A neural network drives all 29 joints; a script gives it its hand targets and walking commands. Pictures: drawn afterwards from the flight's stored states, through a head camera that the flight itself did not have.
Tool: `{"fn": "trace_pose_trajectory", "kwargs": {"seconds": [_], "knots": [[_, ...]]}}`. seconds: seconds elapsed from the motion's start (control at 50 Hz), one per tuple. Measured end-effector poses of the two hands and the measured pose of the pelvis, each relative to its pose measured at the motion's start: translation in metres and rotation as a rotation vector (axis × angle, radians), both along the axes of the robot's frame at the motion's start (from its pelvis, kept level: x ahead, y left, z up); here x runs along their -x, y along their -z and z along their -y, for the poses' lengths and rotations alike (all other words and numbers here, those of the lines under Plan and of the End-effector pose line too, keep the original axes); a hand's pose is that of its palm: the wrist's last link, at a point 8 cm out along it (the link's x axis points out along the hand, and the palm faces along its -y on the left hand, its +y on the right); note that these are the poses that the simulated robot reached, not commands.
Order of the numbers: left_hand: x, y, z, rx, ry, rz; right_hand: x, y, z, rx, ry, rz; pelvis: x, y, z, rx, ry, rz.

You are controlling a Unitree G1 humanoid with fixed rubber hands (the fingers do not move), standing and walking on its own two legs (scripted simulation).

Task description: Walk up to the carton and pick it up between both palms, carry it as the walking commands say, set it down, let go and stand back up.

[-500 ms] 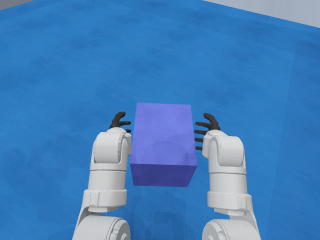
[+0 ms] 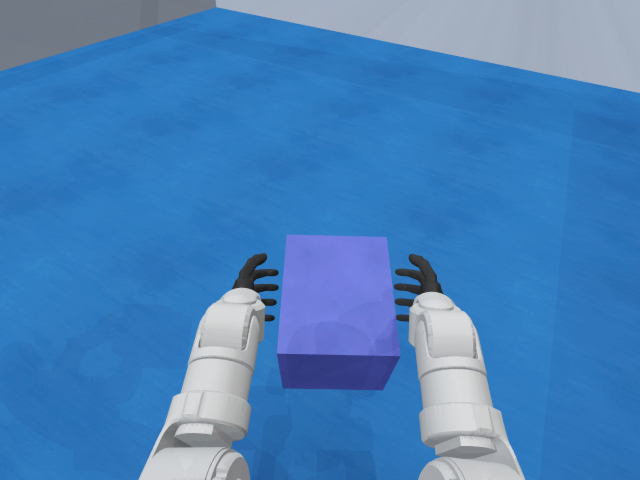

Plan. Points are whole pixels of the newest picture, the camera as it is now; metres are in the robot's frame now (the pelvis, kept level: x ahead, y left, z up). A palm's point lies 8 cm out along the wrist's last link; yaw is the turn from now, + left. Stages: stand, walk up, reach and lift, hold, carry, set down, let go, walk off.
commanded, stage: hold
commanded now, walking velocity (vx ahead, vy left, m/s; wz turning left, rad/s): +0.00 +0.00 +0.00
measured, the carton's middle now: (334, 312) +0.36 -0.01 -0.02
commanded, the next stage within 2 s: set down in 0.28 s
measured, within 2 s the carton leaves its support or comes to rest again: neither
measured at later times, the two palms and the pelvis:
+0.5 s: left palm (249, 310) +0.31 +0.11 +0.04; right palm (424, 318) +0.30 -0.13 +0.05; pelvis -0.01 +0.00 +0.00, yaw +0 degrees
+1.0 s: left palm (259, 327) +0.34 +0.10 -0.04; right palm (413, 331) +0.34 -0.14 -0.04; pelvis +0.01 +0.00 +0.00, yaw +0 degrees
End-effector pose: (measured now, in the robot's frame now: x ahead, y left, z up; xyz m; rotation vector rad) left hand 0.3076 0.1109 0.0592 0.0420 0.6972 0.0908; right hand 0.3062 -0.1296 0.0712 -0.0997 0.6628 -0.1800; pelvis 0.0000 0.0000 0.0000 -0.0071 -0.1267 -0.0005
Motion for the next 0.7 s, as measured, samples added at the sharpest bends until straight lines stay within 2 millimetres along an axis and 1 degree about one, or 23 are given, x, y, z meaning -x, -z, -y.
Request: {"fn": "trace_pose_trajectory", "kwargs": {"seconds": [0.04,0.16,0.24,0.3,0.44,0.58,0.7], "knots": [[0.004,0.002,0.000,0.011,-0.001,0.004,0.004,0.000,0.000,-0.004,0.002,0.004,0.003,0.000,0.000,0.000,0.000,0.010],[0.015,0.013,-0.004,0.030,-0.029,-0.027,0.013,0.010,-0.003,-0.037,0.002,-0.025,0.011,0.001,0.000,0.001,0.002,0.024],[0.015,0.014,-0.005,0.001,-0.058,-0.021,0.012,0.006,-0.007,-0.040,0.004,-0.009,0.014,0.001,-0.001,0.001,0.003,0.028],[0.011,0.011,-0.005,-0.008,-0.078,-0.016,0.009,0.004,-0.009,-0.040,0.002,0.002,0.015,0.001,-0.001,0.001,0.004,0.028],[-0.003,0.018,0.002,-0.009,-0.052,-0.066,0.007,0.018,-0.002,-0.044,0.045,-0.043,0.011,0.000,-0.005,0.006,0.002,0.023],[-0.015,0.031,0.005,-0.002,-0.021,-0.072,-0.007,0.033,0.003,-0.049,0.044,-0.047,0.000,0.000,-0.003,0.000,-0.001,0.003],[-0.030,0.042,0.004,-0.011,-0.014,-0.058,-0.025,0.047,0.004,-0.066,0.037,-0.031,-0.009,-0.001,-0.003,0.000,-0.001,-0.046]]}}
